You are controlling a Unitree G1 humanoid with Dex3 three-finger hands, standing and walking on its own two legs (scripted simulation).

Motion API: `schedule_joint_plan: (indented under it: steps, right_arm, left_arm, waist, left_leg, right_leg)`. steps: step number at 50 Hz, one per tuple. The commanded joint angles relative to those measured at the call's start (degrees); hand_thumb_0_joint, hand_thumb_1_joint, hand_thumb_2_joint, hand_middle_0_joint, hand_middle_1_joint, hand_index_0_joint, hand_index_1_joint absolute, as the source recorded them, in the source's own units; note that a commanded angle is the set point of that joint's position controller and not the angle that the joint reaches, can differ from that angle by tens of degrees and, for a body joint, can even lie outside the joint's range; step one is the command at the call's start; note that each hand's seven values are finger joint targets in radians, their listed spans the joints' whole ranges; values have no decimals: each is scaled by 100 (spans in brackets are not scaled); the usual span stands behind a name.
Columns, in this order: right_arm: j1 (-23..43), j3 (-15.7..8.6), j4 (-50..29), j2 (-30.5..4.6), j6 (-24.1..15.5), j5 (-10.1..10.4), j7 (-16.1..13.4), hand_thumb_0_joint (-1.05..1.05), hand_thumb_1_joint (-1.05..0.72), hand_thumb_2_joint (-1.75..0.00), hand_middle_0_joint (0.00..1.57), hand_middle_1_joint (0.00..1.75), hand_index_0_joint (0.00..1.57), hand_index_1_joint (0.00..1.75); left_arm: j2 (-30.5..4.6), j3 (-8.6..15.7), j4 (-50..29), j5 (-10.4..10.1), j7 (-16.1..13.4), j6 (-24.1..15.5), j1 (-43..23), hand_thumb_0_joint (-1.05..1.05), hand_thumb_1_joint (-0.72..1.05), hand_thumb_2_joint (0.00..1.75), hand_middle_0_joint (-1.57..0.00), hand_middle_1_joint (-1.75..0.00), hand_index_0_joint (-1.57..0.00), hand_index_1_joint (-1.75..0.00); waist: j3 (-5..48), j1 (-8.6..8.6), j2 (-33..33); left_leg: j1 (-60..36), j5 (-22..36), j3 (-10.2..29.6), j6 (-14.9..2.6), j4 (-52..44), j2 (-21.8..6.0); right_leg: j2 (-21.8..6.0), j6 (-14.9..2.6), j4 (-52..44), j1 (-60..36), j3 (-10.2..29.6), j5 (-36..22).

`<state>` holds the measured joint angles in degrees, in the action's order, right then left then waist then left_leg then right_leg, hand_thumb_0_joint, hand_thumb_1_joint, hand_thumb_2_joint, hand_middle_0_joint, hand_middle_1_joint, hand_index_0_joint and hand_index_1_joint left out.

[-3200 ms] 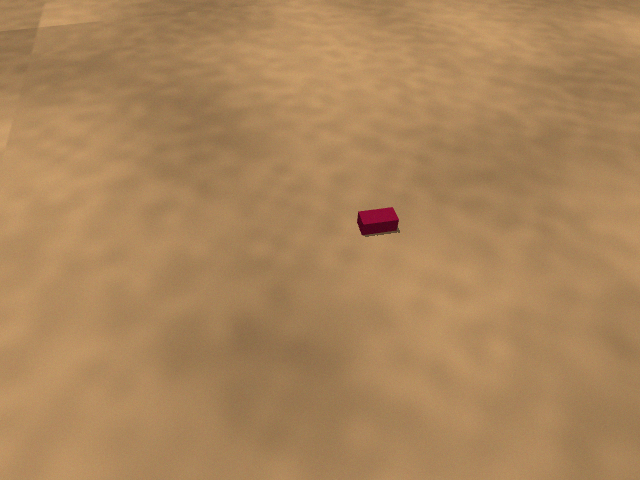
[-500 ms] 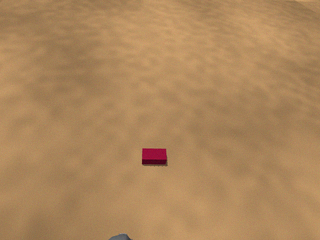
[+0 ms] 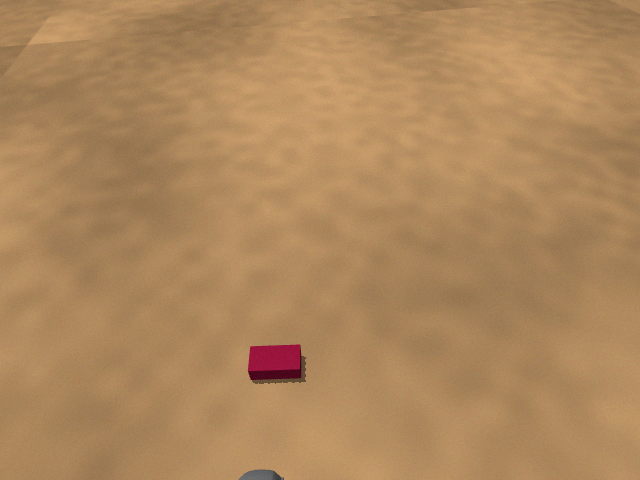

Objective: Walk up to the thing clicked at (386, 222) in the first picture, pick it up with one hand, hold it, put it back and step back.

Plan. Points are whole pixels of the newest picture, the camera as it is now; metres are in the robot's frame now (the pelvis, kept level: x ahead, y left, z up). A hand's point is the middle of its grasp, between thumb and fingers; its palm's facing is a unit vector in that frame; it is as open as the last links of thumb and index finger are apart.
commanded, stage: walk up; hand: left
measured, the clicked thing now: (275, 362) +0.61 +0.21 -0.72
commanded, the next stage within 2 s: none
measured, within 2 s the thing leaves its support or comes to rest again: neither
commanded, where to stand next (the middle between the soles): +0.25 -0.11 m, yaw +5 degrees
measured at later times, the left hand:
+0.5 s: hand (225, 452) +0.20 +0.17 -0.15, palm faces -0.03 -0.95 -0.32, open 7.4 cm
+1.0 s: hand (256, 454) +0.20 +0.12 -0.12, palm faces +0.09 -0.86 -0.50, open 7.4 cm
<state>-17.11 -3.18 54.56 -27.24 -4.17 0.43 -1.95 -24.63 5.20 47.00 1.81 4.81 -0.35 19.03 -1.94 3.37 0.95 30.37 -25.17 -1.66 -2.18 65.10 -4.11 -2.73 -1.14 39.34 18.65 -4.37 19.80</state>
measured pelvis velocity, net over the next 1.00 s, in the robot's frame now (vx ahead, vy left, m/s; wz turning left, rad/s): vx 0.18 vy -0.18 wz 0.12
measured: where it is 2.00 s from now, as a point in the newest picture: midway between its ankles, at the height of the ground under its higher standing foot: outside the picture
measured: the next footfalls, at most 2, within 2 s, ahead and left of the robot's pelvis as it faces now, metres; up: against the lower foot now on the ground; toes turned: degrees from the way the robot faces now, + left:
left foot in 0.20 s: +0.20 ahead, +0.06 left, +0.00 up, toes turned +7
right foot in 0.58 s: +0.28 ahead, -0.26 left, +0.00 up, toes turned +5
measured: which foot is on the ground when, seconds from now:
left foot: up 0.00-0.18, down 0.20-0.58, up 0.60-1.00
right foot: down 0.00-0.22, up 0.24-0.56, down 0.58-1.00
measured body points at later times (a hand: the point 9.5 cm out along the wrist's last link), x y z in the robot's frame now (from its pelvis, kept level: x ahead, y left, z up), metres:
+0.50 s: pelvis +0.13 -0.11 +0.00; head +0.14 -0.08 +0.45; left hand +0.20 +0.22 -0.12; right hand +0.17 -0.46 -0.07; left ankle +0.16 +0.05 -0.72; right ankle +0.22 -0.29 -0.69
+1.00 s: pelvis +0.18 -0.18 +0.00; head +0.24 -0.20 +0.44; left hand +0.19 +0.16 -0.09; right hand +0.32 -0.49 -0.14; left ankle +0.21 -0.01 -0.68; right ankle +0.23 -0.31 -0.72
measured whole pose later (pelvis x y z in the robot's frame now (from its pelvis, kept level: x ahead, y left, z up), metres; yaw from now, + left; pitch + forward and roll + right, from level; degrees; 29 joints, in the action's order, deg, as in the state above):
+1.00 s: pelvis +0.18 -0.18 +0.00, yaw +7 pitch -2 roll +1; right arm -10.4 -3.9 50.9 -24.9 2.6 -1.5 1.9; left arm -23.6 2.3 49.8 0.8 -2.0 -4.2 16.1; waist -8.0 1.6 3.5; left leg 28.2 -22.7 3.6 -0.5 54.7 -1.8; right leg -5.8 0.5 39.9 19.7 -5.7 18.3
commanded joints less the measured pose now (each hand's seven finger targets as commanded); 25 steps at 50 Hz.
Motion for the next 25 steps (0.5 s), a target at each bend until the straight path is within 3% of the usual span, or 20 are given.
schedule_joint_plan:
  steps: [1,4,5,6,7,8,9,10,11,12,13,14,16,18,22,25]
  right_arm:
    - [-311,-224,-369,-966,-254,-54,30,0,-90,-90,20,30,20,30]
    - [-84,-200,-565,-834,-267,-45,59,0,-90,-90,20,30,20,30]
    - [-67,-209,-601,-804,-276,-46,61,0,-90,-90,20,30,20,30]
    - [-205,-231,-582,-786,-276,-21,48,0,-90,-90,20,30,20,30]
    - [-464,-232,-521,-709,-284,-21,30,0,-90,-90,20,30,20,30]
    - [-924,-279,-391,-713,-295,-39,-4,0,-90,-90,20,30,20,30]
    - [-1390,-386,-261,-982,-299,-69,-77,0,-90,-90,20,30,20,30]
    - [-1681,-537,-262,-1459,-311,-141,-149,0,-90,-90,20,30,20,30]
    - [-1471,-606,-519,-1786,-301,-170,-218,0,-90,-90,20,30,20,30]
    - [-1045,-623,-728,-1798,-268,-32,-249,0,-90,-90,20,30,20,30]
    - [-816,-645,-717,-1858,-249,50,-249,0,-90,-90,20,30,20,30]
    - [-549,-580,-767,-1602,-252,33,-235,0,-90,-90,20,30,20,30]
    - [-425,-442,-766,-1312,-292,-33,-201,0,-90,-90,20,30,20,30]
    - [-362,-425,-713,-1355,-328,-58,-129,0,-90,-90,20,30,20,30]
    - [-16,-429,-850,-1420,-313,-152,-11,0,-90,-90,20,30,20,30]
    - [368,-358,-891,-1379,-172,-197,117,0,-90,-90,20,30,20,30]
  left_arm:
    - [-1405,369,-434,-14,-193,-217,13,0,90,90,-20,-30,-20,-30]
    - [-1345,298,-555,-7,-197,-228,164,0,90,90,-20,-30,-20,-30]
    - [-1322,268,-620,-8,-194,-208,60,0,90,90,-20,-30,-20,-30]
    - [-1295,255,-677,-16,-205,-173,-27,0,90,90,-20,-30,-20,-30]
    - [-1279,237,-742,-35,-204,-136,-161,0,90,90,-20,-30,-20,-30]
    - [-1291,221,-833,-52,-174,-112,-374,0,90,90,-20,-30,-20,-30]
    - [-1052,122,-946,-69,-159,-118,-315,0,90,90,-20,-30,-20,-30]
    - [-689,10,-982,-77,-154,-124,-61,0,90,90,-20,-30,-20,-30]
    - [-697,54,-916,-56,-159,-41,330,0,90,90,-20,-30,-20,-30]
    - [-1354,213,-750,-6,-189,104,455,0,90,90,-20,-30,-20,-30]
    - [-1559,275,-701,31,-195,143,366,0,90,90,-20,-30,-20,-30]
    - [-1553,280,-661,53,-190,149,256,0,90,90,-20,-30,-20,-30]
    - [-1338,325,-515,35,-145,150,218,0,90,90,-20,-30,-20,-30]
    - [-1225,337,-440,28,-85,154,355,0,90,90,-20,-30,-20,-30]
    - [-970,247,-326,-64,1,150,199,0,90,90,-20,-30,-20,-30]
    - [-934,254,-97,-136,-109,28,-11,0,90,90,-20,-30,-20,-30]
  waist:
    - [-180,-45,-1143]
    - [45,79,-1067]
    - [82,6,-1037]
    - [148,-74,-906]
    - [264,-247,-825]
    - [428,-564,-653]
    - [756,-782,-105]
    - [970,-922,938]
    - [962,-671,1145]
    - [798,-568,168]
    - [376,-524,222]
    - [158,-444,-135]
    - [-208,-316,35]
    - [-295,-237,479]
    - [-369,-239,1173]
    - [-257,-260,1469]
  left_leg:
    - [583,150,-9,12,-1105,-93]
    - [224,474,-200,32,-1857,56]
    - [-129,613,-281,14,-2090,136]
    - [-470,911,-368,15,-2435,238]
    - [-1043,1437,-497,-7,-2918,348]
    - [-1986,1990,-624,-59,-3321,447]
    - [-3068,2046,-293,-166,-3560,295]
    - [-3919,1179,1344,-545,-3938,-657]
    - [-4082,390,3774,-1090,-4521,-2055]
    - [-3570,-746,4131,-1392,-4800,-2391]
    - [-2930,-888,4175,-1653,-4964,-2578]
    - [-2646,-470,3414,-1467,-4888,-2185]
    - [-1797,496,1999,-974,-4757,-1485]
    - [-1296,896,1328,-976,-4658,-1269]
    - [-859,269,592,-945,-4708,-932]
    - [-186,-253,435,-830,-4399,-729]
  right_leg:
    - [-1138,-1315,-1705,-780,1521,-1361]
    - [-1220,-1305,-1526,-1026,1369,-2184]
    - [-1208,-1274,-1435,-819,1220,-2400]
    - [-1055,-1123,-1219,-783,1010,-2634]
    - [-934,-998,-888,-575,757,-2666]
    - [-849,-886,-461,-99,539,-2655]
    - [-582,-651,422,415,363,-2380]
    - [-137,-352,1724,1478,114,-1035]
    - [298,-84,2537,2470,441,1050]
    - [-21,-57,2820,2354,874,1125]
    - [-235,-4,3285,2381,1015,1094]
    - [-301,-5,3213,2276,1150,838]
    - [-376,36,2740,1804,1202,375]
    - [-434,124,2428,1442,915,98]
    - [-400,158,1292,1015,489,-139]
    - [-192,176,481,51,181,-440]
